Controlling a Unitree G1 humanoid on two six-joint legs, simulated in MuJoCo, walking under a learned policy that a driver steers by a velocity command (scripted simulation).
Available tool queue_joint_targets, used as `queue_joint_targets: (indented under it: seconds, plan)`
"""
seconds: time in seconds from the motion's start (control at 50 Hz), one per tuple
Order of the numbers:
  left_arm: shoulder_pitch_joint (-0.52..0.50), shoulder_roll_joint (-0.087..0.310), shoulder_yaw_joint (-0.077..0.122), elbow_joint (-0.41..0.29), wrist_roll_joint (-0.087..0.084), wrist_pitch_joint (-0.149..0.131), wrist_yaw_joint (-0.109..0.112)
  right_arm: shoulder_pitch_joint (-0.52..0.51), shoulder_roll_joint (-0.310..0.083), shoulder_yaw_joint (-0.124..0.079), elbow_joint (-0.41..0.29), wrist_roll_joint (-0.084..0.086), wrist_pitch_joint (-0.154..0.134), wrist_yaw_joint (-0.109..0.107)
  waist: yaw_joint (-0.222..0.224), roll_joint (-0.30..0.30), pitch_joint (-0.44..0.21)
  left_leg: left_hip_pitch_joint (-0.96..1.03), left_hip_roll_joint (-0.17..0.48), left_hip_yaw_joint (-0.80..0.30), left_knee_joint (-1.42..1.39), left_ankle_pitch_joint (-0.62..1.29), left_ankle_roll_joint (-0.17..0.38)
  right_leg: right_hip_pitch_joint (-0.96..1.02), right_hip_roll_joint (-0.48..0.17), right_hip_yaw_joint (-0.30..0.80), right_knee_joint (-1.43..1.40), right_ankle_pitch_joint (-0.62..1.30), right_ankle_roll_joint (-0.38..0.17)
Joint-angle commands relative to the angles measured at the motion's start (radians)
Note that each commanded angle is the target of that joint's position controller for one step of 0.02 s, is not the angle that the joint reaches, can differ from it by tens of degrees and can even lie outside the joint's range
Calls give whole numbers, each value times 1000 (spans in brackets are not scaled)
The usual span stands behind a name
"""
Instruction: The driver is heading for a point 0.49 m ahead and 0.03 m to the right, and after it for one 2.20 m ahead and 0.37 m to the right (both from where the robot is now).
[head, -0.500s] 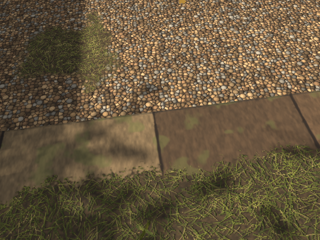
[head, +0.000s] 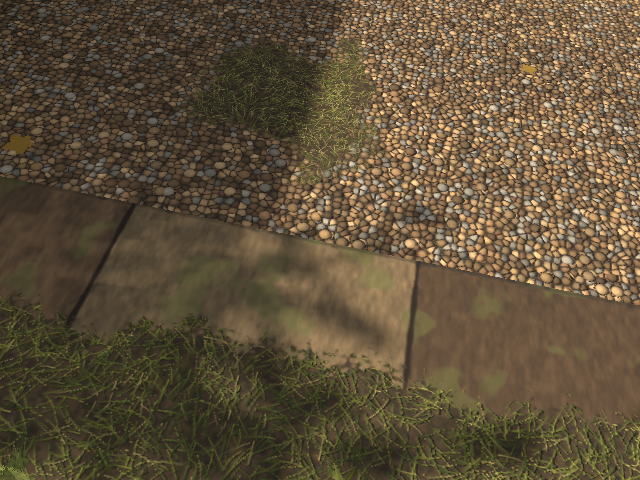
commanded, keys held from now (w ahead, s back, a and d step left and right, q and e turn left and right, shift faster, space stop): w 1.00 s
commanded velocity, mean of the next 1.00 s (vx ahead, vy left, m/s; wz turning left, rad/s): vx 0.44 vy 0.00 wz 0.14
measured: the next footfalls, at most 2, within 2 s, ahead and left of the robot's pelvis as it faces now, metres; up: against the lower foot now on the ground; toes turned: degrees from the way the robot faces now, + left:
right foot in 0.34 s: +0.21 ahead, -0.15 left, +0.00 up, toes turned +5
left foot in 0.82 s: +0.52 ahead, +0.12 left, +0.00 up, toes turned +7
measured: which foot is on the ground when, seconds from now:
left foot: down 0.00-0.36, up 0.38-0.80, down 0.82-1.00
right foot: up 0.00-0.32, down 0.34-0.84, up 0.86-1.00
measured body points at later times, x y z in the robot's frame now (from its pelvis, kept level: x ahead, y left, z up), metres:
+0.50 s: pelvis +0.18 -0.05 -0.01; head +0.20 -0.06 +0.44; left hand +0.24 +0.23 -0.12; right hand +0.30 -0.32 -0.13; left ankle +0.14 +0.09 -0.67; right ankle +0.17 -0.15 -0.75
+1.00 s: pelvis +0.45 +0.03 -0.01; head +0.48 +0.04 +0.44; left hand +0.52 +0.32 -0.13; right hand +0.59 -0.23 -0.11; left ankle +0.48 +0.12 -0.75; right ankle +0.44 -0.13 -0.66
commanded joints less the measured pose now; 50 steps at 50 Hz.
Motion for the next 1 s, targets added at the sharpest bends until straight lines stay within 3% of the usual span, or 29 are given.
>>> queue_joint_targets:
  seconds: [0.02, 0.1, 0.22, 0.26, 0.3, 0.32, 0.34, 0.36, 0.38, 0.4, 0.42, 0.46, 0.5, 0.56, 0.62, 0.7, 0.76, 0.78, 0.8, 0.82, 0.84, 0.86, 0.88, 0.9, 0.92, 0.94, 1.0]
  plan:
    - [-104, 64, 13, -80, 0, -48, -13, 10, -168, -38, -54, 1, -35, -13, -14, 166, -19, 196, 228, -301, -228, -197, 134, -164, -15, 50, -153, 114, 5]
    - [-125, 39, -4, -79, -7, -64, -32, 38, -177, -38, -33, 5, -45, -7, -41, 186, 4, 143, 215, -259, -233, -142, 140, -48, -8, 26, -322, 153, 23]
    - [-178, 55, -22, -111, -22, -93, -51, 78, -194, -38, -7, 9, -46, 9, -81, 166, 47, 138, 243, -298, -196, -153, 158, 26, -9, 6, -444, 83, -13]
    - [-155, 67, -23, -111, -26, -103, -56, 81, -189, -35, -4, 9, -42, 14, -67, 171, 43, 139, 247, -313, -170, -116, 154, 89, -4, -6, -479, 62, -38]
    - [-70, 74, -20, -84, -19, -109, -56, 68, -172, -28, -5, 11, -36, 16, -13, 166, 16, 108, 216, -292, -104, -17, 130, 239, 15, -34, -545, 95, -62]
    - [20, 94, -10, -58, -15, -109, -50, 58, -149, -19, -11, 6, -37, 15, 30, 156, -28, 59, 179, -262, -24, 68, 106, 380, 4, -15, -546, 96, -83]
    - [166, 141, 3, -32, -5, -111, -43, 27, -101, -2, -29, -3, -41, 15, 98, 73, -117, -51, 110, -176, 204, 100, 62, 582, -111, 112, -553, 62, -137]
    - [286, 254, 35, -2, 1, -101, -42, 64, -62, 10, -66, 9, -62, 12, 102, -212, -193, -365, -28, -22, 527, -79, -15, 849, -296, 456, -625, -70, -269]
    - [314, 189, 20, 8, -14, -100, -53, 39, -125, -2, -73, 14, -78, 7, 122, -220, -158, -545, -27, -56, 711, -363, -33, 864, -364, 652, -709, -218, -314]
    - [263, 128, -1, -3, -17, -98, -54, 19, -166, -14, -69, 29, -85, 14, 99, -138, -58, -618, 33, -84, 797, -302, -19, 794, -349, 577, -715, -272, -288]
    - [208, 96, -13, -25, -10, -92, -53, 2, -155, -10, -62, 27, -84, 19, 76, -84, -18, -612, 78, -48, 801, -215, -15, 722, -301, 478, -729, -240, -258]
    - [144, 60, -30, -42, 2, -86, -54, -38, -133, -12, -71, 6, -81, 25, 46, -57, 42, -567, 133, -24, 721, -99, -21, 585, -246, 352, -778, -69, -241]
    - [139, 69, -31, -40, 1, -85, -52, -40, -100, -5, -75, 1, -75, 30, 31, -76, 42, -515, 143, 8, 666, -39, -42, 517, -207, 256, -809, 95, -240]
    - [167, 97, -26, -26, -8, -84, -42, -108, -72, 6, -107, -7, -74, 28, 39, -44, 45, -503, 138, 44, 501, 81, -74, 495, -177, 144, -821, 320, -239]
    - [211, 110, -26, -13, -16, -77, -33, -208, -39, 22, -135, 0, -82, 39, 72, -44, 55, -404, 104, 80, 283, 242, -73, 457, -140, 62, -828, 343, -212]
    - [287, 121, -25, 18, -26, -62, -29, -306, -53, 22, -174, 13, -87, 60, 92, -43, 85, -382, 78, 73, 155, 281, -47, 547, -198, 77, -811, 333, -206]
    - [285, 142, -17, 24, -27, -45, -23, -281, -93, 7, -179, 10, -89, 70, 46, -57, 52, -314, 51, 81, 117, 175, -4, 648, -232, 73, -714, 541, -179]
    - [275, 154, -13, 22, -25, -39, -20, -213, -119, -6, -164, 8, -88, 67, 2, -70, 1, -207, 21, 106, 113, 145, 17, 658, -222, 56, -623, 711, -167]
    - [263, 144, -19, 18, -21, -32, -18, -68, -157, -28, -121, 7, -84, 60, -76, -57, -90, -6, -1, 130, 92, 162, 49, 618, -179, 19, -447, 814, -143]
    - [264, 110, -35, -4, -3, -33, -16, 110, -212, -46, -84, -2, -78, 47, -146, -1, -228, 311, 129, -2, 145, 192, 103, 422, -136, -3, -174, 607, -113]
    - [400, -25, -75, -26, -2, -53, -24, 176, -309, -63, -67, -18, -76, 47, -77, 270, -383, 665, 391, -498, 72, -20, 265, 23, 51, -17, 226, -36, -47]
    - [370, 47, -63, -6, -18, -78, -34, 191, -219, -40, -66, -6, -73, 49, -107, 272, -429, 669, 418, -696, -59, -115, 275, -93, 55, 120, 345, -340, -57]
    - [268, 114, -43, -42, -44, -88, -41, 113, -177, -23, -68, -1, -73, 48, -98, 207, -242, 536, 380, -535, -77, -112, 223, -177, -4, 101, 382, -287, -66]
    - [199, 108, -45, -59, -42, -93, -39, 41, -158, -15, -77, 0, -72, 47, -71, 121, -137, 375, 337, -400, -98, -22, 194, -163, -54, 69, 334, -194, -69]
    - [169, 96, -43, -65, -25, -91, -36, -13, -139, -9, -79, -8, -73, 51, -38, 77, -71, 241, 299, -315, -129, 59, 180, -130, -86, 54, 272, -132, -63]
    - [184, 89, -38, -60, -18, -79, -34, -48, -113, -1, -83, -17, -78, 54, -1, 91, -45, 149, 264, -250, -165, 116, 169, -69, -114, 60, 230, -88, -60]
    - [220, 40, -46, -52, -13, -44, -29, -63, -118, -5, -60, -8, -99, 58, 41, 114, -22, 33, 241, -158, -245, 170, 192, -10, -132, 48, 153, -29, -32]
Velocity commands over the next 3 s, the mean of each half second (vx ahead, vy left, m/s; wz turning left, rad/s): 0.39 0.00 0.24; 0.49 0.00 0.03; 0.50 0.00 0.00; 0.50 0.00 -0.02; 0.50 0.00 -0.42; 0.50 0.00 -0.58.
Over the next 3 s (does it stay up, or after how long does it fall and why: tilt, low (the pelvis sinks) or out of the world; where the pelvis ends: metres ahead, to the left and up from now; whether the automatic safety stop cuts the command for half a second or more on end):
stays up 1.59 -0.03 -0.07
